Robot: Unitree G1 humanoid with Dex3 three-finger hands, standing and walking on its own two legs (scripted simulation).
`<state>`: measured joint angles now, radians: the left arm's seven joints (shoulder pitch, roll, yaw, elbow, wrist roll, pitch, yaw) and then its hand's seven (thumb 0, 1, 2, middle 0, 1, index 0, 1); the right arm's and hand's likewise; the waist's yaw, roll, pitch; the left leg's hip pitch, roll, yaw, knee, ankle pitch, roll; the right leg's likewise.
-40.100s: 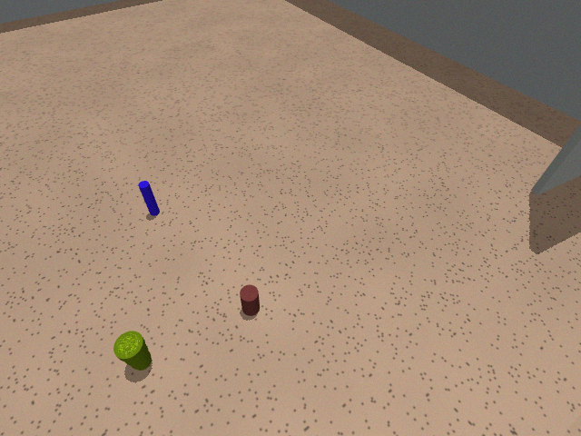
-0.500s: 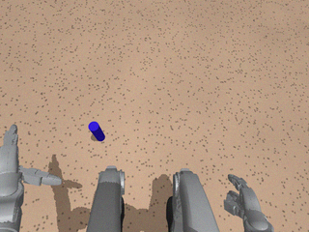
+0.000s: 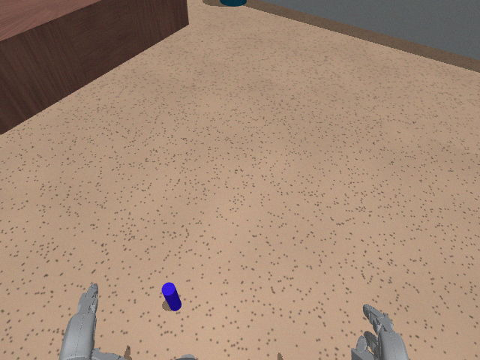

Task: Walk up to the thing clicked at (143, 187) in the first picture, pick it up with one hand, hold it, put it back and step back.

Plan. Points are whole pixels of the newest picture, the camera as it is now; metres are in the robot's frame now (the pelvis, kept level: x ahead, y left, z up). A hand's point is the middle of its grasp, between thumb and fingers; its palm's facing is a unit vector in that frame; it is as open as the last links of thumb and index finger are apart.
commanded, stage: home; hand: left
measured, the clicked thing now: (172, 297) +0.42 +0.22 -0.62
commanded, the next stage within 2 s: stand in 1.72 s
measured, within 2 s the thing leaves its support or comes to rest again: neither
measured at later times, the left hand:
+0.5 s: hand (124, 352) +0.16 +0.17 -0.04, palm faces +0.12 -0.95 -0.30, open 17.6 cm
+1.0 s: hand (125, 359) +0.15 +0.17 -0.04, palm faces +0.11 -0.95 -0.29, open 17.6 cm
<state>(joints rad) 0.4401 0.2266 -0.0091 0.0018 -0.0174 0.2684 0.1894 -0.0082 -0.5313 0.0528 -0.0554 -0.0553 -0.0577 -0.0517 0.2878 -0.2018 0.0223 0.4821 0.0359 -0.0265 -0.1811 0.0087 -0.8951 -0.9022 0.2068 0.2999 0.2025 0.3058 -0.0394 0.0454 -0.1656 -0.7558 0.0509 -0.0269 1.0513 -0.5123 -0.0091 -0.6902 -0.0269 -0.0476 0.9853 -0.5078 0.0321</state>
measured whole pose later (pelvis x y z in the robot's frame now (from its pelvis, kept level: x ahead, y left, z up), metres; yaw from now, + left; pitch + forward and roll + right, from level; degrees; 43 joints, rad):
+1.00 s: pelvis -0.01 -0.01 +0.01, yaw +0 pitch +7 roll -2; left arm 0.45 0.20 -0.01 0.01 -0.01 0.27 0.14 -0.01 -0.58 0.03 -0.05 -0.05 -0.05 -0.05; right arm 0.27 -0.21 0.02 0.52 0.01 -0.12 -0.18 0.01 -0.90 -0.90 0.21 0.30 0.20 0.31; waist -0.02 0.04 -0.10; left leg -0.63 0.05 -0.02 0.95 -0.45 -0.02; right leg -0.58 -0.02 -0.05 0.91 -0.46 0.02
